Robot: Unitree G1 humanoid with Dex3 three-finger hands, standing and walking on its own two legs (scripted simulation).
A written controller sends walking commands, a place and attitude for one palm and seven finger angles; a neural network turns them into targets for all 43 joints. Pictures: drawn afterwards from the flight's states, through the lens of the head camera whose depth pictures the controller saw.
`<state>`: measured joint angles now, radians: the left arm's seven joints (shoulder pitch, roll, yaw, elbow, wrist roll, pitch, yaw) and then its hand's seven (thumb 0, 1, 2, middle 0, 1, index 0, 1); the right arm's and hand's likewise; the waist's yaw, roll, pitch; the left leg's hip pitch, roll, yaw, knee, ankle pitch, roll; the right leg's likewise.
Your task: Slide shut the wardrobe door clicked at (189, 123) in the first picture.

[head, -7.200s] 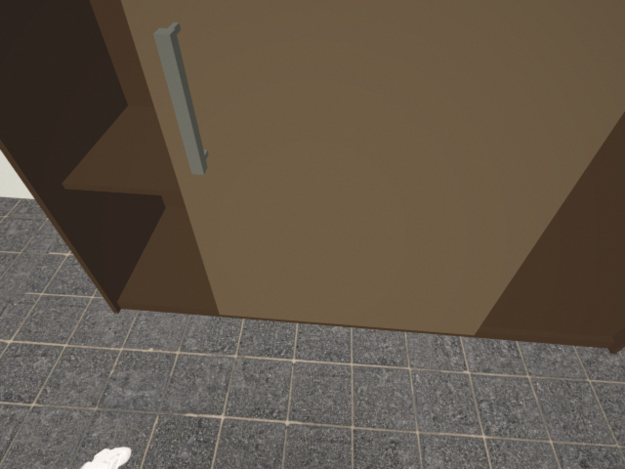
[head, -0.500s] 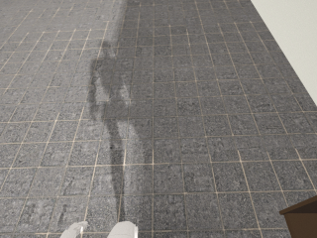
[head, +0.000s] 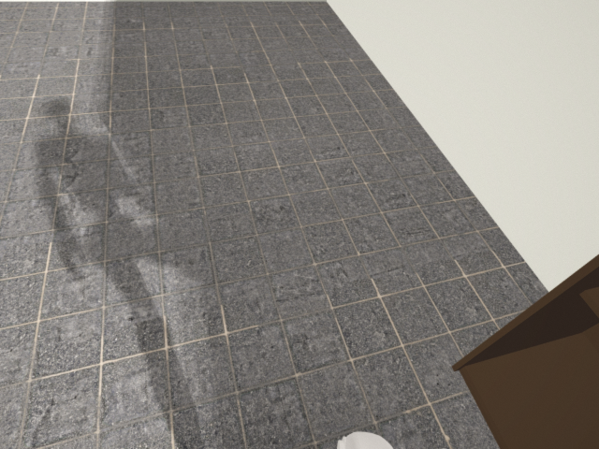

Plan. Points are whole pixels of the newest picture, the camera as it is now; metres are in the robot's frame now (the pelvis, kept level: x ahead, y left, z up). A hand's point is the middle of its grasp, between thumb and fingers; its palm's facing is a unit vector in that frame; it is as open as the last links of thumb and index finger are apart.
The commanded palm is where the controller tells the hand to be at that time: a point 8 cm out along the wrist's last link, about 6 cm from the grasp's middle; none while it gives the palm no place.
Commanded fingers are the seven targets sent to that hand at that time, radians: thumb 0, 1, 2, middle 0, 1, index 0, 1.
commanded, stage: turn to face it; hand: right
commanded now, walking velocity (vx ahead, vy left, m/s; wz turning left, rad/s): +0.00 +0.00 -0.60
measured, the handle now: out of the picture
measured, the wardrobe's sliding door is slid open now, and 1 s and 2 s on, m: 0.39 0.39 0.39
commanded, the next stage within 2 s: take the last steps up to it in 1.90 s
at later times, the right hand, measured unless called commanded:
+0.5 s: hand out of the picture +0.01 -0.31 -0.17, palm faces +0.33 +0.92 -0.21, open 7.4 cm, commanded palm none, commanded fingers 0.00 -0.90 -0.90 0.20 0.30 0.20 0.30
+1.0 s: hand out of the picture +0.04 -0.27 -0.14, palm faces +0.52 +0.81 -0.28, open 7.4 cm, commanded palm none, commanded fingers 0.00 -0.90 -0.90 0.20 0.30 0.20 0.30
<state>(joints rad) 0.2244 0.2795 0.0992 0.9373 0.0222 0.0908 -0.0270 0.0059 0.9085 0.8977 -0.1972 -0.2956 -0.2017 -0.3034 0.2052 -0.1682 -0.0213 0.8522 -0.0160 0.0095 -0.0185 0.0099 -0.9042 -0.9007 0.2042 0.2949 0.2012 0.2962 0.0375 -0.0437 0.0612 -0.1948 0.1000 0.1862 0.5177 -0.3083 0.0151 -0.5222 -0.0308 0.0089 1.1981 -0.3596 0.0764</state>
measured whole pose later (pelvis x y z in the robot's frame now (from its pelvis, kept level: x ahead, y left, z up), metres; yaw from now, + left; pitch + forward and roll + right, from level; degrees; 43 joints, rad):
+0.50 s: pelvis -0.01 -0.08 +0.00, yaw -17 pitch +1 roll +3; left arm 0.17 0.21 0.04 0.88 0.01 0.02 0.00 0.00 0.90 0.90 -0.20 -0.30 -0.21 -0.30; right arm 0.19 -0.27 -0.08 0.89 -0.02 0.06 -0.01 0.01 -0.91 -0.90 0.20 0.29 0.20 0.30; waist -0.01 0.03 0.07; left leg -0.52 0.11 0.01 1.17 -0.33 -0.11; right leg -0.26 0.04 -0.01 0.48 -0.23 -0.10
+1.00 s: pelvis +0.01 -0.02 -0.01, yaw -33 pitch +2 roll +0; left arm 0.31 0.24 0.09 0.94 0.01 0.06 0.00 0.01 0.90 0.90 -0.20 -0.30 -0.21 -0.30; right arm 0.11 -0.21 -0.04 0.82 0.00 0.02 -0.03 0.01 -0.91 -0.90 0.20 0.29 0.20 0.30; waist 0.05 -0.04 0.02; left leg -0.25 -0.02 -0.04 0.51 -0.32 -0.02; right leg -0.37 0.15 0.22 0.59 -0.27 -0.01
